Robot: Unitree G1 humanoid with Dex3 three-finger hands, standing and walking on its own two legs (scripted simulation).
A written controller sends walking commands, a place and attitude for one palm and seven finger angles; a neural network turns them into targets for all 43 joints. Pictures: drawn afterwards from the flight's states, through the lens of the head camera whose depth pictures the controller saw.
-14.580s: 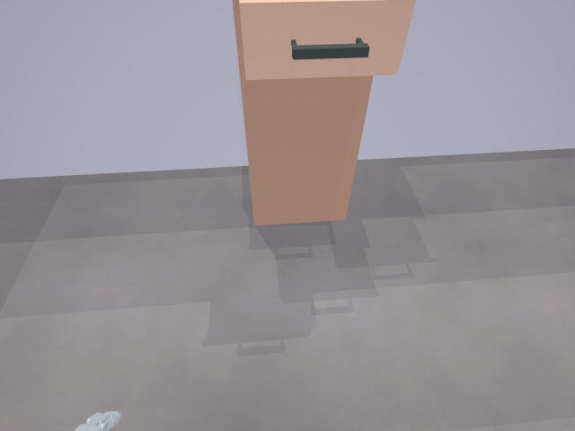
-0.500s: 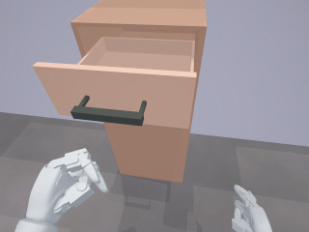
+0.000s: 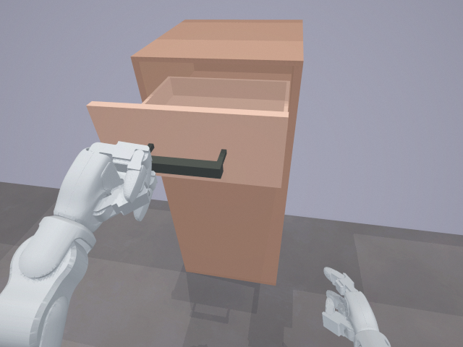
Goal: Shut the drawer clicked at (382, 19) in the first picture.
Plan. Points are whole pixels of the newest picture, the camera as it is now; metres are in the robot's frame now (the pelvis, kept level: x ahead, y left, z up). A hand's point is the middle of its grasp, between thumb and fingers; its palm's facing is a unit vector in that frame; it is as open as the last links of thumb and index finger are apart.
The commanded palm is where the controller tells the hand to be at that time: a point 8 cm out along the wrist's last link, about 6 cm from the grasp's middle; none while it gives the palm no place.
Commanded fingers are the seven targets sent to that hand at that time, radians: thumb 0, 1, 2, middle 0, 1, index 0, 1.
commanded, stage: raise the hand and make a fist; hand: left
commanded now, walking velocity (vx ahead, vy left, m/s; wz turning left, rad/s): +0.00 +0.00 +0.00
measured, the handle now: (181, 158) +0.40 +0.16 +0.16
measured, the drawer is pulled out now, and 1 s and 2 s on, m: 0.25 0.25 0.25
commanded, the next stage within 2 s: bring the fist close to the handle in 0.36 s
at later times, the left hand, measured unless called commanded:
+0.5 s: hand (138, 177) +0.23 +0.15 +0.26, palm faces -0.04 -0.99 -0.13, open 3.3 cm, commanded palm +0.19 +0.18 +0.25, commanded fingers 0.00 0.90 0.90 -1.40 -1.60 -1.40 -1.60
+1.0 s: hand (178, 194) +0.28 +0.12 +0.19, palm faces -0.08 -0.99 -0.07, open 3.3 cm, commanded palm +0.24 +0.17 +0.20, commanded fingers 0.00 0.90 0.90 -1.40 -1.60 -1.40 -1.60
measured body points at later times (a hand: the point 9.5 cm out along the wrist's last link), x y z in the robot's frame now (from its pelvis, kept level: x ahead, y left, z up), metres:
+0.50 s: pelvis +0.01 +0.00 +0.00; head -0.05 -0.03 +0.45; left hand +0.23 +0.20 +0.27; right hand +0.25 -0.19 -0.04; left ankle +0.07 +0.09 -0.73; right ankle +0.00 -0.08 -0.73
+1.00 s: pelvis +0.03 -0.01 +0.00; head -0.01 -0.03 +0.45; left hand +0.27 +0.18 +0.19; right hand +0.25 -0.20 -0.06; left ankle +0.07 +0.09 -0.73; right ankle +0.00 -0.08 -0.73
